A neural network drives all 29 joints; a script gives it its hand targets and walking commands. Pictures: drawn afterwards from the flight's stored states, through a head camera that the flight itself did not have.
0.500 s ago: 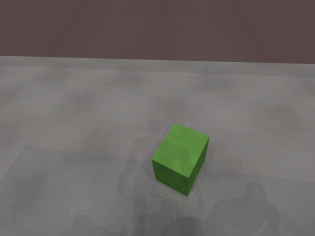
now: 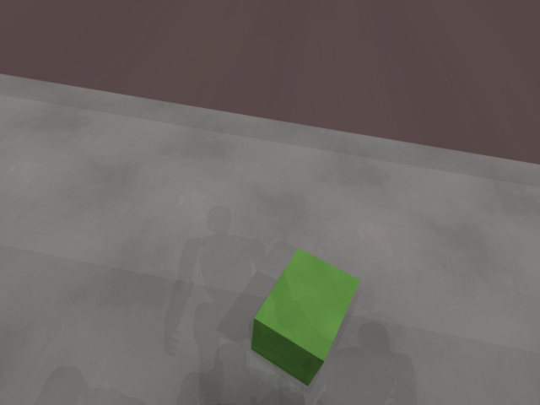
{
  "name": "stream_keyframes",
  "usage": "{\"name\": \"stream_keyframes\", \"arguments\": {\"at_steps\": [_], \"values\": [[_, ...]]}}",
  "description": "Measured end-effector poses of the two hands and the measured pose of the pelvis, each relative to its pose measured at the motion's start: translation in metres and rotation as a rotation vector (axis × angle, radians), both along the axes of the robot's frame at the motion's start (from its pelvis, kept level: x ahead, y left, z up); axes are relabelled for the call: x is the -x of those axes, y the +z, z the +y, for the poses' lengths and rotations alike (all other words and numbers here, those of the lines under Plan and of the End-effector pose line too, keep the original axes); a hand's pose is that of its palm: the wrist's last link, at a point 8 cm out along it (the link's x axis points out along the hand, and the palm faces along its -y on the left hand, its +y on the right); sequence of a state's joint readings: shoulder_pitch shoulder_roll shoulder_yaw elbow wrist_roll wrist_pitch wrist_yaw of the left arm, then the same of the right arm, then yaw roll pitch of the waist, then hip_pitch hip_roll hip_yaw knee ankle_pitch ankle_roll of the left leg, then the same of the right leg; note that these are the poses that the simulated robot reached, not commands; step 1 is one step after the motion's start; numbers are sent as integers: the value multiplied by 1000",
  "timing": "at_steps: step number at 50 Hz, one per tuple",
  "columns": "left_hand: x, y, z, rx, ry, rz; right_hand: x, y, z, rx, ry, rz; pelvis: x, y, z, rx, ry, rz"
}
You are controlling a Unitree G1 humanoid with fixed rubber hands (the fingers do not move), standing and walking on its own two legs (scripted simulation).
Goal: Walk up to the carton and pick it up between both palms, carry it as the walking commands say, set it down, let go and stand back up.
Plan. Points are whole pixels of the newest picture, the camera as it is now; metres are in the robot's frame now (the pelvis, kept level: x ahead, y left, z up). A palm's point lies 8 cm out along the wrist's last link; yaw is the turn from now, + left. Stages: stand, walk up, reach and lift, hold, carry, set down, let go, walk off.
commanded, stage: walk up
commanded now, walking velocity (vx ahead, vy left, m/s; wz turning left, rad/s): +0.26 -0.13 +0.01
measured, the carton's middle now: (303, 316) +0.54 -0.13 -0.64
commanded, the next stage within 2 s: none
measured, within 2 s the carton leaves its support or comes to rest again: neither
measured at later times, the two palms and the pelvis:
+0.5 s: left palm out of the picture +0.11 +0.18 -0.13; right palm out of the picture +0.05 -0.27 -0.16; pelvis +0.06 -0.05 +0.00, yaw +1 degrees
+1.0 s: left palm out of the picture +0.06 +0.20 -0.14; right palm out of the picture +0.06 -0.25 -0.15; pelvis +0.07 -0.03 +0.00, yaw +1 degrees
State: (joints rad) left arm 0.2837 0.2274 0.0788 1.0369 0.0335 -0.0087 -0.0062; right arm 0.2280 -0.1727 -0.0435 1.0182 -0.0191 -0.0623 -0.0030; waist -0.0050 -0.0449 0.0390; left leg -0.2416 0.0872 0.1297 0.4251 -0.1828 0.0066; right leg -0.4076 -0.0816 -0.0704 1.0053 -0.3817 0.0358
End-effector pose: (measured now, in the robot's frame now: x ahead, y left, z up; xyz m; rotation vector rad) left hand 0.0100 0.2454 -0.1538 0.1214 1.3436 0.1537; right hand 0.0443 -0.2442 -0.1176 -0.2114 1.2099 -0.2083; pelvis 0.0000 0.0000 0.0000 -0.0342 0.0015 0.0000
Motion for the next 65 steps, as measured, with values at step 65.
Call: {"name": "stream_keyframes", "arguments": {"at_steps": [65], "values": [[-20, 22, 19, -144, 25, 172, -48, -24, -14, -18, -17, 118, -69, -3, 4, -64, -103, 23]]}}
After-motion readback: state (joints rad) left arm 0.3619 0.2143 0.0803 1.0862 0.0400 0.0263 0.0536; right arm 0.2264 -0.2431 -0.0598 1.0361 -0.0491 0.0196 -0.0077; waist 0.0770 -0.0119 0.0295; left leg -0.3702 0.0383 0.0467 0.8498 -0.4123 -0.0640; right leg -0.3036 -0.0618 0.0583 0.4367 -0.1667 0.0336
